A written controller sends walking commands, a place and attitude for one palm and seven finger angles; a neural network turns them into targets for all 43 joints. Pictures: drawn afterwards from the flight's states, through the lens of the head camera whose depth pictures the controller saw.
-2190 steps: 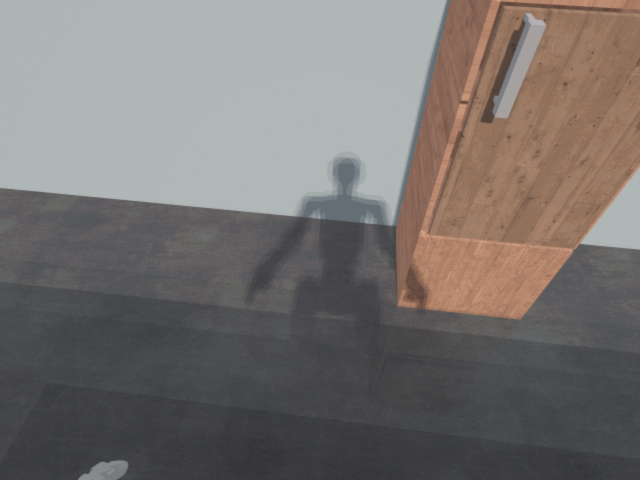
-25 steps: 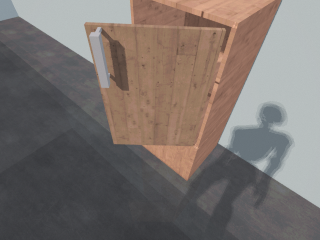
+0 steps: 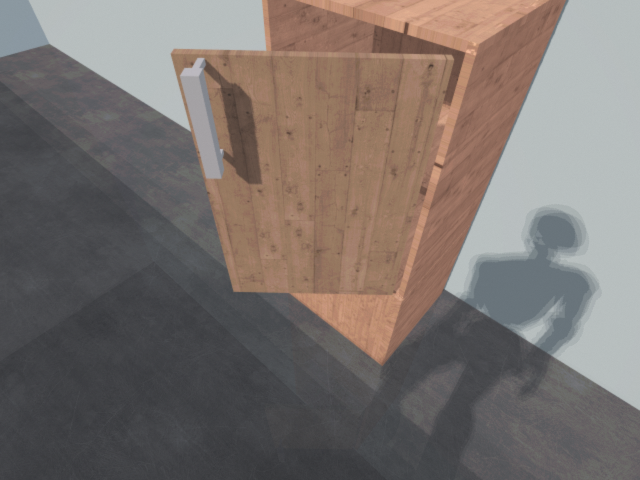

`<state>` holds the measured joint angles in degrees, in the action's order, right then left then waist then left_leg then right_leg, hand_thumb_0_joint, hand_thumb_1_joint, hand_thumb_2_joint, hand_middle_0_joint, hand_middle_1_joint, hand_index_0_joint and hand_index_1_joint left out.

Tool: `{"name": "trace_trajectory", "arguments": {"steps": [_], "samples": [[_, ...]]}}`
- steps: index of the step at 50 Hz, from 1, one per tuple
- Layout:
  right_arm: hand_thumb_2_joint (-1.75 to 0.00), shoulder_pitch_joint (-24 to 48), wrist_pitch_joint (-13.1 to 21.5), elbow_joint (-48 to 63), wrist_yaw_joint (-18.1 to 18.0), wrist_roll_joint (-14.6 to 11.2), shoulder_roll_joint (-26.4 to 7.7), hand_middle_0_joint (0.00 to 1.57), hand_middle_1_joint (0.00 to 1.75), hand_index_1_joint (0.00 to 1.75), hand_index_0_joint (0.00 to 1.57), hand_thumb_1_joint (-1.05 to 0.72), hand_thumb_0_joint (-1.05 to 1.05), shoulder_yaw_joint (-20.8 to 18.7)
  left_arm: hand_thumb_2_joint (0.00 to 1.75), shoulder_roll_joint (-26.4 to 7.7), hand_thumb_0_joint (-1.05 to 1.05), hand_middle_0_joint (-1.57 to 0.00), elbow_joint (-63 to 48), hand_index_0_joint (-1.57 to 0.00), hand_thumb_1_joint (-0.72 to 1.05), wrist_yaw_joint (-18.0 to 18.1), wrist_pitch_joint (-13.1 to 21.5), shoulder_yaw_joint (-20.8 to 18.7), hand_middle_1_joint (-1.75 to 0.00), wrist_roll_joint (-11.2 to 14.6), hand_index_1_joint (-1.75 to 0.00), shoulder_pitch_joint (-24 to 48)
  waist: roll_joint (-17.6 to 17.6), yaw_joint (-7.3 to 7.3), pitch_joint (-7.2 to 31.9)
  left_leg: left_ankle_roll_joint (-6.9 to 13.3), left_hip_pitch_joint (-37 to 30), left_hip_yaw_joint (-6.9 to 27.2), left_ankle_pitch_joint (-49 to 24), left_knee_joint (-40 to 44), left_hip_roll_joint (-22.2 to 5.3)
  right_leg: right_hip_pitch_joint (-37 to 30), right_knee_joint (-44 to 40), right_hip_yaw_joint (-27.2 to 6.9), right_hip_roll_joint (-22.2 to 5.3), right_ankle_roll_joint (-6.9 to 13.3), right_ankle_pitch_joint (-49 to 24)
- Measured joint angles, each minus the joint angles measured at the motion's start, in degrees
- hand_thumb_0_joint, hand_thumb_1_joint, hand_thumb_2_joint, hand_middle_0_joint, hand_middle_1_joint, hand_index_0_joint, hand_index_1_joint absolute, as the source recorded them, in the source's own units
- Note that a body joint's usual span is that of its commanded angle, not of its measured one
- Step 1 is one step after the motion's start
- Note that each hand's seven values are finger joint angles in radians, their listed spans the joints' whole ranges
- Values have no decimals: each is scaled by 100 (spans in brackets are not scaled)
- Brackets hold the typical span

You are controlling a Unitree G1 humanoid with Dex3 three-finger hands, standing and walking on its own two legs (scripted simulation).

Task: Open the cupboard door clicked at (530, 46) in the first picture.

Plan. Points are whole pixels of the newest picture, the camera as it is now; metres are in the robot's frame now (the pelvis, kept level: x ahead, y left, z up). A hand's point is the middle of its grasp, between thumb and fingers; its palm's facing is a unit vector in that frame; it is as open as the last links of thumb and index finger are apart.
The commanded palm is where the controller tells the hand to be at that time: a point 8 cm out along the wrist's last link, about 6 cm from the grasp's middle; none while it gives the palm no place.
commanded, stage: look again from close up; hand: left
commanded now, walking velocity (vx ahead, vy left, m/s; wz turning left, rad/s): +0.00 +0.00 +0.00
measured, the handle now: (207, 120) +0.58 +0.21 +0.16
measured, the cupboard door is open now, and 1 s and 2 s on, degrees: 41 41 41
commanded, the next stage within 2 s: raise the hand with hooked fingers in 0.04 s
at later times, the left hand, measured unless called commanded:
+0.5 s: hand (189, 442) +0.17 +0.17 -0.01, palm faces +0.03 -1.00 -0.02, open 8.2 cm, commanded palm +0.13 +0.24 -0.01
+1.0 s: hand (135, 378) +0.21 +0.22 +0.06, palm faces +0.08 -1.00 -0.05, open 11.2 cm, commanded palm +0.18 +0.27 +0.07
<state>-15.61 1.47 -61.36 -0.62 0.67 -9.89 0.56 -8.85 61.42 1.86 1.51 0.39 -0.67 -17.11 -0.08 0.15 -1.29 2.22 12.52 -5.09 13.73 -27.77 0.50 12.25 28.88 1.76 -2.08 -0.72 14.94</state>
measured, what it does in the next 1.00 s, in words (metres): stands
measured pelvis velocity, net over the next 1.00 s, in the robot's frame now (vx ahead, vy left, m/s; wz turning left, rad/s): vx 0.00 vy -0.03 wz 0.04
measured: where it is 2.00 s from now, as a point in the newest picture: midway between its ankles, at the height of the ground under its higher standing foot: outside the picture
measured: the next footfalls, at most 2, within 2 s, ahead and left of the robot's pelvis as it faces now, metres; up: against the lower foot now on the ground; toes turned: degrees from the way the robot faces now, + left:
none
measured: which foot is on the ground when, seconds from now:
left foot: down 0.00-1.00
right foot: down 0.00-1.00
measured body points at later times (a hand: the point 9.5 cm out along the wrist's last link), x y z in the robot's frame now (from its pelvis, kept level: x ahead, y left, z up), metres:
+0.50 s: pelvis -0.01 -0.03 -0.05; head +0.01 -0.02 +0.40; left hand +0.16 +0.22 -0.01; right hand +0.21 -0.27 -0.09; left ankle +0.02 +0.09 -0.74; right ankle +0.01 -0.13 -0.74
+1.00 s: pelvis +0.00 -0.03 -0.03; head +0.02 -0.04 +0.42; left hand +0.20 +0.27 +0.06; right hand +0.16 -0.27 -0.11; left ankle +0.02 +0.09 -0.74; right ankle +0.01 -0.13 -0.74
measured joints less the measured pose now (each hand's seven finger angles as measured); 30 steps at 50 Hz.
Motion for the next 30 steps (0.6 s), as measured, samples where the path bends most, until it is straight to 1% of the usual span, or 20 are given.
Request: {"name": "trace_trajectory", "arguments": {"steps": [7,8,9,10,11,12,13,14,15,17,18,20,21,22,23,24,25,26,28,30], "samples": [[-90,173,5,-67,-5,-6,-11,20,30,30,20,-91,1,12,90,-69,1,-20,9,-20,91,-14,-17,1,-30,-4,-30,120,73,-15,-44,-39,-96,3,-35,114,-42,-103,-142,3,49,30,-52],[-90,183,-13,-40,0,-20,-28,20,30,30,20,-91,1,16,90,-65,1,-20,12,-20,91,27,-1,10,-30,-17,-30,133,45,-17,-46,-49,-40,22,-13,41,-77,-95,-159,24,80,32,-64],[-90,95,23,204,-19,-94,-39,20,30,30,20,-91,1,29,90,-62,1,-20,-910,-20,91,48,-403,-114,-30,219,-30,-139,53,3,-74,-55,0,44,15,-28,-86,-78,-123,47,86,37,-56],[-90,-63,256,471,-101,-155,-36,20,30,30,20,-91,1,50,90,-93,2,-20,-2070,-21,91,118,-578,-236,-30,379,-30,-488,107,-35,-69,-63,4,43,26,-42,-61,-32,-22,45,59,60,-9],[-90,-204,539,690,-176,-214,-38,20,30,30,20,-91,1,55,90,-141,2,-20,-3067,-21,91,247,-459,-263,-31,510,-31,-797,150,-53,6,-74,37,50,36,-62,-25,41,105,51,20,76,64],[-90,-290,790,877,-229,-267,-55,21,30,30,20,-91,1,46,90,-169,2,-20,-3878,-21,91,357,-312,-279,-31,650,-31,-990,160,-34,77,-81,80,85,53,-112,9,91,218,85,-19,76,141],[-90,-321,983,1072,-259,-295,-92,21,30,30,20,-91,1,27,89,-168,2,-20,-4498,-21,90,410,-134,-311,-31,775,-32,-1044,125,12,120,-80,154,149,85,-217,28,126,307,149,-44,70,205],[-90,-301,1130,1253,-268,-285,-142,21,30,30,20,-91,1,3,89,-154,2,-20,-4936,-21,89,398,114,-372,-32,867,-32,-996,73,67,179,-77,286,216,131,-363,34,206,403,217,-56,68,257],[-90,-236,1233,1419,-255,-257,-189,21,30,30,20,-91,1,-24,88,-135,2,-20,-5217,-21,88,322,442,-463,-33,949,-33,-893,33,111,264,-80,472,260,186,-536,28,357,536,261,-59,73,309],[-90,-25,1346,1746,-167,-213,-262,21,30,30,20,-91,1,-96,87,-109,2,-20,-5450,-21,85,-23,1238,-671,-35,1102,-35,-654,-8,148,452,-107,930,271,329,-945,-18,805,914,269,-37,105,434],[-90,94,1373,1913,-103,-189,-285,21,30,30,20,-90,1,-135,87,-109,1,-20,-5484,-21,83,-278,1655,-757,-36,1186,-36,-571,-1,146,552,-126,1197,253,418,-1183,-50,1087,1160,246,-19,127,516],[-90,333,1406,2248,23,-158,-325,21,30,30,20,-90,1,-215,85,-138,1,-20,-5458,-21,79,-923,2435,-874,-38,1337,-38,-486,42,132,698,-164,1734,228,624,-1711,-121,1644,1693,212,22,174,714],[-90,441,1408,2417,67,-167,-347,21,30,30,20,-90,1,-254,84,-173,1,-21,-5405,-21,77,-1279,2721,-926,-39,1382,-39,-473,67,115,724,-173,1963,228,729,-1968,-154,1875,1945,207,42,192,815],[-90,529,1394,2585,87,-190,-374,21,30,30,20,-90,1,-285,83,-219,1,-21,-5370,-21,75,-1595,2865,-971,-41,1435,-41,-499,93,88,735,-181,2154,231,822,-2194,-185,2070,2171,205,61,206,906],[-90,594,1369,2749,82,-220,-405,21,30,30,20,-90,1,-306,82,-266,1,-21,-5367,-21,73,-1846,2875,-1005,-42,1503,-42,-561,119,56,741,-212,2310,241,904,-2384,-208,2227,2364,209,74,237,991],[-90,636,1341,2897,55,-251,-438,21,30,30,20,-90,1,-321,82,-302,0,-21,-5379,-22,70,-2026,2791,-1037,-43,1581,-43,-646,139,18,741,-229,2431,258,973,-2540,-224,2344,2517,222,84,256,1065],[-90,659,1317,3023,13,-277,-469,21,30,30,20,-90,1,-334,81,-324,1,-22,-5407,-22,68,-2131,2657,-1075,-45,1658,-45,-742,149,-23,740,-252,2523,287,1031,-2664,-239,2421,2630,247,94,270,1129],[-90,663,1299,3124,-32,-292,-494,21,30,30,20,-90,1,-345,80,-336,1,-22,-5453,-22,66,-2167,2512,-1124,-46,1721,-46,-842,150,-68,736,-270,2591,326,1082,-2764,-253,2467,2707,284,106,292,1180],[-90,634,1285,3240,-118,-300,-522,20,30,30,20,-90,1,-351,78,-346,1,-23,-5640,-23,61,-2085,2299,-1243,-49,1784,-49,-1039,132,-155,718,-297,2668,428,1159,-2903,-283,2478,2774,380,137,329,1250],[-90,577,1296,3238,-190,-288,-514,20,30,30,20,-90,1,-323,76,-359,1,-23,-5903,-23,56,-1936,2267,-1344,-52,1791,-52,-1182,95,-226,698,-323,2687,544,1203,-2972,-307,2423,2759,490,169,356,1283]]}}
